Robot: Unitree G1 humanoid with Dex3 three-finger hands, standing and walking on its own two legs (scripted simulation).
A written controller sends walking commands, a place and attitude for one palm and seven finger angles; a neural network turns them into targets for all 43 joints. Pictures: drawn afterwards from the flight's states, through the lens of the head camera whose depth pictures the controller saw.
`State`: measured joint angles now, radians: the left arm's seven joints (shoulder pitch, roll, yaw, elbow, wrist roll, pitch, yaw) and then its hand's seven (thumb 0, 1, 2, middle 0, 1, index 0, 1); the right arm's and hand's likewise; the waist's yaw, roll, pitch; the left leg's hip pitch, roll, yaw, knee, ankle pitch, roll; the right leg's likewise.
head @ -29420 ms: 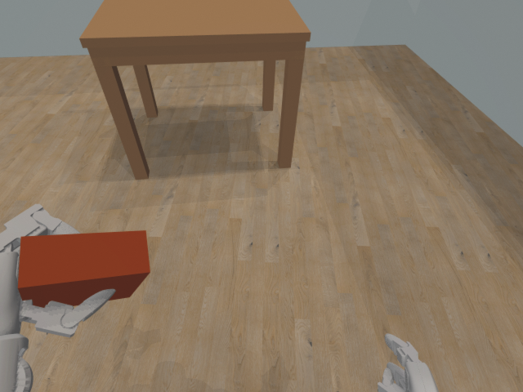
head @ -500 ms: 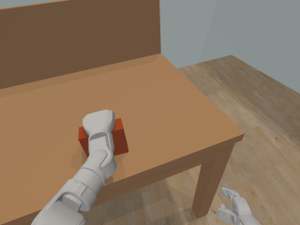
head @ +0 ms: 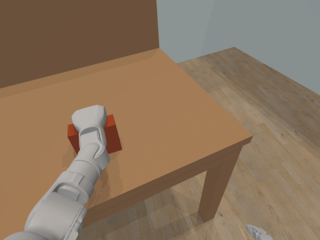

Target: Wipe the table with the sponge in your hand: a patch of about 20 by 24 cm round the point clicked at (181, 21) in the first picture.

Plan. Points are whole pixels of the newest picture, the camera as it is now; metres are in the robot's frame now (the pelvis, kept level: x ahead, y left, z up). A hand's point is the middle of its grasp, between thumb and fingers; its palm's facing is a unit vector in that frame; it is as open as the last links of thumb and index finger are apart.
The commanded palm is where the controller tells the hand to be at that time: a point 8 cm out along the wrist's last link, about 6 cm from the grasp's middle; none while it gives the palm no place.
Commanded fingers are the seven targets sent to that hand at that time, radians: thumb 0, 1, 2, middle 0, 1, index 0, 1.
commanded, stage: wipe forward along the third lane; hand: left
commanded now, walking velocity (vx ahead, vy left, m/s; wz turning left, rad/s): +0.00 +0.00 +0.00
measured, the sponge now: (98, 142) +0.39 +0.21 +0.03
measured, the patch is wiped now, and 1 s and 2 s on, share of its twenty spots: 0.85 0.95 0.95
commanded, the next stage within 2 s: wipe back along the third lane in 0.72 s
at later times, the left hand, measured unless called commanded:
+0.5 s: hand (88, 122) +0.43 +0.24 +0.07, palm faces -0.06 -0.03 -1.00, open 9.1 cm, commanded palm +0.41 +0.24 +0.10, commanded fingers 0.00 0.10 1.30 -1.20 -1.60 -1.20 -1.60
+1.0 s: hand (86, 115) +0.46 +0.26 +0.07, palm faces -0.05 -0.01 -1.00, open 9.1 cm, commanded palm +0.43 +0.23 +0.10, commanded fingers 0.00 0.10 1.30 -1.20 -1.60 -1.20 -1.60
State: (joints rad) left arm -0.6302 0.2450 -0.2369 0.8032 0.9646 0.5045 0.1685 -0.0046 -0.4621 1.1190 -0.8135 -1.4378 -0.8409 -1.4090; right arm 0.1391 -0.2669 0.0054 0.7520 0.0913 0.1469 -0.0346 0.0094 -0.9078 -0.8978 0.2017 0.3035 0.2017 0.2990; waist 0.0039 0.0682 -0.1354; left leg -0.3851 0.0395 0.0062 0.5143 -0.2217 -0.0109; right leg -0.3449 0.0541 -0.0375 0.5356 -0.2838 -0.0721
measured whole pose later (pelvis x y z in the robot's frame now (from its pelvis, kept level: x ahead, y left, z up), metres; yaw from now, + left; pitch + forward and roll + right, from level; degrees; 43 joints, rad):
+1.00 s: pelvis +0.01 +0.05 +0.00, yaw -1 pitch +12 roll -2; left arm -0.93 0.30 -0.18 1.17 0.98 0.45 0.27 0.00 -0.46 1.12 -0.81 -1.44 -0.83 -1.43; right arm 0.25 -0.24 -0.02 0.81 0.06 0.11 0.01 0.01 -0.91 -0.90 0.20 0.30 0.20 0.30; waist -0.06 0.05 -0.16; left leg -0.55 0.02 0.03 0.59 -0.25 0.03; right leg -0.48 0.03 -0.01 0.53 -0.27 -0.01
